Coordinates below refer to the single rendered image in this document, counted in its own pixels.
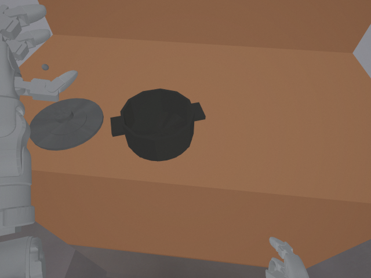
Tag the knob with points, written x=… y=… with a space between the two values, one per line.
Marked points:
x=63 y=115

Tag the table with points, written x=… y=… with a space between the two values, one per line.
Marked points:
x=284 y=150

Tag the robot left hand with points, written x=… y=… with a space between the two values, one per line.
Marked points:
x=15 y=46

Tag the pot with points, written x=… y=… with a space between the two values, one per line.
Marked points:
x=158 y=124

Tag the lid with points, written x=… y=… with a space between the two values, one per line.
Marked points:
x=49 y=134

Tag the robot right hand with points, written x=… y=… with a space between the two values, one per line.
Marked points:
x=292 y=267

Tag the robot left forearm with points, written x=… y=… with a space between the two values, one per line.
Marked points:
x=15 y=167

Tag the left robot upper arm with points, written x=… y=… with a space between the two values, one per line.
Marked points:
x=22 y=258

